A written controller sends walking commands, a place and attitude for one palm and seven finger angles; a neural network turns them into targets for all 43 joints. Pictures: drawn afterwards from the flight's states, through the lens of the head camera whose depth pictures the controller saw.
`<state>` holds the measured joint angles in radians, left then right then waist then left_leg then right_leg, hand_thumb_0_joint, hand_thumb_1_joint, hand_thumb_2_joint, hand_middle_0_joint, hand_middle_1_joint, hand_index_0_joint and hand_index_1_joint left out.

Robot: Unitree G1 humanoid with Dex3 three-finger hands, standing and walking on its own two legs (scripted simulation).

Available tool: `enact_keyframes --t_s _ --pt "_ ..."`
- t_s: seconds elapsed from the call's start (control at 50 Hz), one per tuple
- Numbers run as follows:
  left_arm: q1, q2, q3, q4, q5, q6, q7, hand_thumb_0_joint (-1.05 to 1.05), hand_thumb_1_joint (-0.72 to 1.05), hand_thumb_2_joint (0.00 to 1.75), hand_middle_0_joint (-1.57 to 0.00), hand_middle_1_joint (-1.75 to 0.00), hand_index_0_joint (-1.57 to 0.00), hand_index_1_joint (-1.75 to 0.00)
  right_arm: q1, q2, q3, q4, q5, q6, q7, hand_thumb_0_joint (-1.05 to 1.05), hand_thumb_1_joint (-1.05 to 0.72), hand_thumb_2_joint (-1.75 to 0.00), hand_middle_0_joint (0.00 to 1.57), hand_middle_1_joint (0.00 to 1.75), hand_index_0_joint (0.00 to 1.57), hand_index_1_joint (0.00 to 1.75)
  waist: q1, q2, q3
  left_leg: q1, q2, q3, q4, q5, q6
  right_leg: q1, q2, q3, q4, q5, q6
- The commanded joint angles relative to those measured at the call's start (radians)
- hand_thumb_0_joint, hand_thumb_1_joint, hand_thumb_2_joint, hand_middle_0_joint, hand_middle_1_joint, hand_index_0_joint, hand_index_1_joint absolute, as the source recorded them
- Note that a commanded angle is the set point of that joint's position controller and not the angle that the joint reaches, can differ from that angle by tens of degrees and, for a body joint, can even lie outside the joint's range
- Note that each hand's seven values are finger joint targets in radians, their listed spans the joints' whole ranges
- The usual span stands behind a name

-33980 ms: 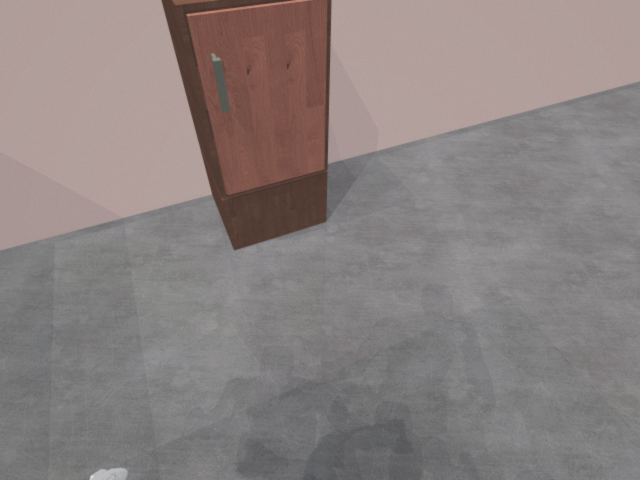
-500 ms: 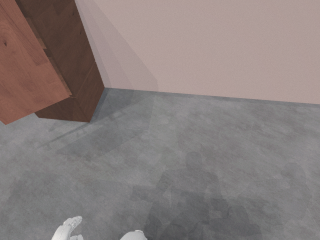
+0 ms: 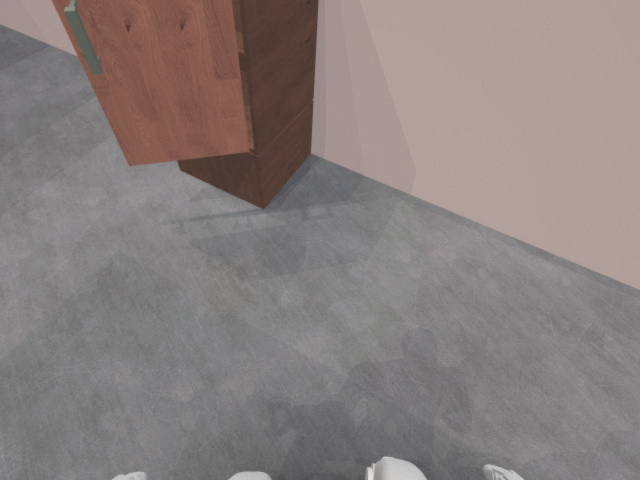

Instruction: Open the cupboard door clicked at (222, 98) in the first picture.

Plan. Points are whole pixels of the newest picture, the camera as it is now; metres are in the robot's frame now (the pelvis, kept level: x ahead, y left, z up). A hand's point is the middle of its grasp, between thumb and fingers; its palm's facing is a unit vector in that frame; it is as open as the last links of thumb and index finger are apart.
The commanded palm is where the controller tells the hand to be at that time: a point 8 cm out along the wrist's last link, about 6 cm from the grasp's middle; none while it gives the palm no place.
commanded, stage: turn to face it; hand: left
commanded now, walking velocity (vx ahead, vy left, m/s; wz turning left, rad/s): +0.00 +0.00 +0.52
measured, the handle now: (85, 38) +0.97 +0.61 -0.02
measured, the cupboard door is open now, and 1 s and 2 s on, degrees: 42 42 42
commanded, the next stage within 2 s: take the last steps up to it in 0.40 s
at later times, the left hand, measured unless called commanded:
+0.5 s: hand out of the picture -0.01 +0.17 -0.18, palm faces +0.29 -0.94 -0.19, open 7.4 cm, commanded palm none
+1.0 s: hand out of the picture -0.01 +0.15 -0.15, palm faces +0.42 -0.88 -0.20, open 7.4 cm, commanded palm none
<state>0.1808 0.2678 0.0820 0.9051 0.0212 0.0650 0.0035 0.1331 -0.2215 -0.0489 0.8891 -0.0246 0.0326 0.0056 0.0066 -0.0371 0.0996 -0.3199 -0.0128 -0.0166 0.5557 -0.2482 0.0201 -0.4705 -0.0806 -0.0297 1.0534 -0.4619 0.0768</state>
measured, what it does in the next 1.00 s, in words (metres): steps on the spot, turning left: right foot, then left foot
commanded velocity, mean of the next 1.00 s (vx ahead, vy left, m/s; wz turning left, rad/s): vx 0.16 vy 0.06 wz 0.24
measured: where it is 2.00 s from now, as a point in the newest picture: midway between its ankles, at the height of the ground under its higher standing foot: (250, 406)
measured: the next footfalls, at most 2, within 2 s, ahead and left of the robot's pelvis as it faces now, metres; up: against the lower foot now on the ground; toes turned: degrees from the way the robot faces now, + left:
right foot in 0.18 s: +0.05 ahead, -0.15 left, +0.00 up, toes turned +4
left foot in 0.48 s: +0.03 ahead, +0.10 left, +0.00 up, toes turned +18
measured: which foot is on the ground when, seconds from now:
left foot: down 0.00-0.18, up 0.20-0.46, down 0.48-0.80, up 0.82-1.00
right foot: up 0.00-0.16, down 0.18-0.48, up 0.50-0.78, down 0.80-1.00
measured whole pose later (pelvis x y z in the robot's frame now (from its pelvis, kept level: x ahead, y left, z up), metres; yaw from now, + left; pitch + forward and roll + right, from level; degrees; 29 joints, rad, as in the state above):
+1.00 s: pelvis +0.07 -0.01 +0.01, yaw +22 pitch +0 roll +2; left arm 0.36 0.14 0.04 1.03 0.03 -0.06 0.00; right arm 0.24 -0.22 -0.07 1.03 -0.02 0.04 0.04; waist 0.01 0.00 0.03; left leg -0.53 0.05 0.03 1.00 -0.23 -0.03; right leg -0.07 -0.08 -0.12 0.37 -0.29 0.01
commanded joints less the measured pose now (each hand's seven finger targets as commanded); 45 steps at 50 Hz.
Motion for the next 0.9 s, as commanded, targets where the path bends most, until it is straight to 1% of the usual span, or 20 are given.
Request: enact_keyframes --t_s 0.0,0.1,0.12,0.14,0.16,0.2,0.26,0.34,0.42,0.44,0.46,0.48,0.62,0.68,0.74,0.76,0.78,0.8,0.82,0.88 --pt "-0.023 0.051 0.006 -0.101 -0.006 -0.032 0.002 0.00 0.90 0.90 -0.20 -0.30 -0.20 -0.30 0.025 -0.212 -0.059 -0.051 -0.006 -0.012 -0.016 0.00 -0.90 -0.90 0.20 0.30 0.20 0.30 -0.025 0.180 -0.138 0.089 0.226 -0.257 -0.214 0.198 0.135 0.034 0.020 0.007 -0.151 0.015 -0.005" --pt "0.074 0.061 0.009 -0.087 -0.009 -0.051 0.008 0.00 0.90 0.90 -0.20 -0.30 -0.20 -0.30 -0.019 -0.201 -0.067 -0.066 0.002 0.000 -0.012 0.00 -0.90 -0.90 0.20 0.30 0.20 0.30 0.022 0.178 -0.160 -0.029 0.165 -0.279 -0.112 0.192 0.092 0.304 0.073 -0.019 -0.517 0.172 -0.020" --pt "0.112 0.097 0.019 -0.082 -0.005 -0.062 0.014 0.00 0.90 0.90 -0.20 -0.30 -0.20 -0.30 -0.022 -0.167 -0.064 -0.074 0.008 0.001 -0.008 0.00 -0.90 -0.90 0.20 0.30 0.20 0.30 0.041 0.090 -0.171 -0.124 0.107 -0.241 -0.027 0.088 0.045 0.425 -0.001 0.051 -0.664 0.195 -0.039" --pt "0.129 0.183 0.037 -0.079 0.010 -0.070 0.023 0.00 0.90 0.90 -0.20 -0.30 -0.20 -0.30 -0.010 -0.104 -0.053 -0.093 0.017 0.000 -0.003 0.00 -0.90 -0.90 0.20 0.30 0.20 0.30 0.050 -0.188 -0.167 -0.296 -0.031 -0.087 0.182 -0.165 -0.031 0.506 -0.248 0.321 -0.771 0.182 -0.131" --pt "0.110 0.216 0.033 -0.094 0.011 -0.066 0.023 0.00 0.90 0.90 -0.20 -0.30 -0.20 -0.30 -0.036 -0.115 -0.054 -0.110 0.010 0.001 0.003 0.00 -0.90 -0.90 0.20 0.30 0.20 0.30 0.057 -0.236 -0.130 -0.280 -0.051 -0.031 0.437 -0.367 -0.047 0.365 -0.409 0.406 -0.813 0.230 -0.233" --pt "0.026 0.142 0.021 -0.109 0.003 -0.066 0.032 0.00 0.90 0.90 -0.20 -0.30 -0.20 -0.30 -0.026 -0.121 -0.064 -0.076 0.007 0.021 0.007 0.00 -0.90 -0.90 0.20 0.30 0.20 0.30 0.008 -0.227 -0.085 -0.268 0.010 -0.055 0.645 -0.275 -0.046 0.257 -0.323 0.301 -0.785 0.269 -0.236" --pt "0.009 0.096 0.003 -0.105 0.004 -0.075 0.027 0.00 0.90 0.90 -0.20 -0.30 -0.20 -0.30 -0.018 -0.080 -0.044 -0.045 0.009 0.022 0.017 0.00 -0.90 -0.90 0.20 0.30 0.20 0.30 -0.008 -0.189 -0.069 -0.227 0.023 0.007 0.568 -0.202 -0.070 0.287 -0.223 0.082 -0.718 0.535 -0.196" --pt "0.109 0.136 0.017 -0.055 0.011 -0.079 0.027 0.00 0.90 0.90 -0.20 -0.30 -0.20 -0.30 -0.068 -0.040 -0.022 -0.036 0.018 0.007 0.016 0.00 -0.90 -0.90 0.20 0.30 0.20 0.30 0.043 -0.163 -0.114 -0.136 0.002 0.080 0.263 -0.238 -0.070 0.411 -0.241 0.052 -0.645 0.754 -0.205" --pt "0.093 0.138 0.021 -0.023 -0.003 -0.073 0.023 0.00 0.90 0.90 -0.20 -0.30 -0.20 -0.30 0.028 -0.060 -0.017 0.005 0.015 -0.012 0.007 0.00 -0.90 -0.90 0.20 0.30 0.20 0.30 -0.011 -0.134 -0.141 0.111 -0.004 0.087 -0.098 0.017 -0.049 0.319 -0.207 -0.007 -0.526 0.642 -0.126" --pt "0.087 0.104 0.015 -0.032 -0.012 -0.066 0.019 0.00 0.90 0.90 -0.20 -0.30 -0.20 -0.30 0.066 -0.117 -0.028 0.014 0.011 -0.022 0.004 0.00 -0.90 -0.90 0.20 0.30 0.20 0.30 -0.030 0.010 -0.171 0.243 0.095 -0.013 -0.165 0.185 -0.014 0.206 -0.160 -0.056 -0.424 0.473 -0.074" --pt "0.102 0.038 0.000 -0.056 -0.017 -0.058 0.015 0.00 0.90 0.90 -0.20 -0.30 -0.20 -0.30 0.103 -0.208 -0.046 0.012 -0.001 -0.026 -0.002 0.00 -0.90 -0.90 0.20 0.30 0.20 0.30 -0.039 0.287 -0.187 0.324 0.335 -0.305 -0.175 0.496 0.105 0.020 -0.050 -0.108 -0.267 0.025 -0.008" --pt "0.055 0.032 -0.013 -0.067 -0.009 -0.048 0.019 0.00 0.90 0.90 -0.20 -0.30 -0.20 -0.30 0.126 -0.241 -0.049 0.021 -0.006 -0.012 -0.010 0.00 -0.90 -0.90 0.20 0.30 0.20 0.30 -0.065 0.276 -0.175 0.222 0.412 -0.333 -0.207 0.463 0.199 0.037 -0.017 -0.046 -0.136 -0.195 -0.021" --pt "0.006 0.004 -0.010 -0.007 0.000 -0.061 -0.020 0.00 0.90 0.90 -0.20 -0.30 -0.20 -0.30 0.108 -0.152 -0.024 0.035 -0.006 -0.046 -0.031 0.00 -0.90 -0.90 0.20 0.30 0.20 0.30 -0.030 0.193 -0.130 0.198 0.242 -0.221 -0.274 0.045 0.165 -0.017 0.007 -0.022 -0.107 -0.017 -0.047" --pt "0.009 -0.014 -0.014 -0.007 0.001 -0.071 -0.025 0.00 0.90 0.90 -0.20 -0.30 -0.20 -0.30 0.118 -0.153 -0.028 0.047 -0.007 -0.046 -0.025 0.00 -0.90 -0.90 0.20 0.30 0.20 0.30 -0.025 0.172 -0.105 0.131 0.222 -0.224 -0.277 -0.086 0.162 0.095 0.036 -0.063 -0.299 -0.015 -0.052" --pt "0.152 -0.003 -0.005 0.041 0.004 -0.082 -0.025 0.00 0.90 0.90 -0.20 -0.30 -0.20 -0.30 0.072 -0.136 -0.030 0.045 0.003 -0.040 -0.019 0.00 -0.90 -0.90 0.20 0.30 0.20 0.30 0.046 0.122 -0.085 -0.061 0.143 -0.166 -0.184 -0.272 0.107 0.384 0.058 -0.084 -0.561 0.110 -0.057" --pt "0.220 0.041 0.009 0.062 0.011 -0.093 -0.019 0.00 0.90 0.90 -0.20 -0.30 -0.20 -0.30 0.063 -0.096 -0.024 0.036 0.009 -0.042 -0.014 0.00 -0.90 -0.90 0.20 0.30 0.20 0.30 0.081 -0.019 -0.079 -0.217 0.056 -0.082 -0.022 -0.313 0.058 0.532 -0.039 0.043 -0.690 -0.001 -0.082" --pt "0.285 0.140 0.031 0.072 0.020 -0.096 -0.006 0.00 0.90 0.90 -0.20 -0.30 -0.20 -0.30 0.038 -0.034 -0.012 -0.001 0.016 -0.046 -0.005 0.00 -0.90 -0.90 0.20 0.30 0.20 0.30 0.120 -0.314 -0.038 -0.427 -0.051 0.052 0.255 -0.344 -0.003 0.606 -0.318 0.425 -0.880 -0.226 -0.180" --pt "0.314 0.158 0.028 0.071 0.007 -0.091 0.000 0.00 0.90 0.90 -0.20 -0.30 -0.20 -0.30 -0.051 -0.093 -0.019 -0.038 -0.003 -0.041 0.006 0.00 -0.90 -0.90 0.20 0.30 0.20 0.30 0.136 -0.181 0.016 -0.443 -0.004 -0.003 0.439 -0.335 -0.007 0.486 -0.436 0.550 -0.972 -0.297 -0.255" --pt "0.268 0.145 0.024 0.067 0.006 -0.104 0.007 0.00 0.90 0.90 -0.20 -0.30 -0.20 -0.30 -0.056 -0.088 -0.030 -0.026 -0.005 -0.037 0.010 0.00 -0.90 -0.90 0.20 0.30 0.20 0.30 0.098 -0.184 0.035 -0.444 0.041 -0.048 0.537 -0.247 -0.011 0.403 -0.407 0.566 -0.968 -0.333 -0.268" --pt "0.162 0.038 -0.009 0.058 -0.001 -0.129 0.005 0.00 0.90 0.90 -0.20 -0.30 -0.20 -0.30 0.001 -0.059 -0.028 0.028 -0.006 -0.024 0.027 0.00 -0.90 -0.90 0.20 0.30 0.20 0.30 0.019 -0.131 0.073 -0.375 0.095 -0.017 0.541 0.006 -0.044 0.302 -0.272 0.211 -0.948 0.005 -0.182"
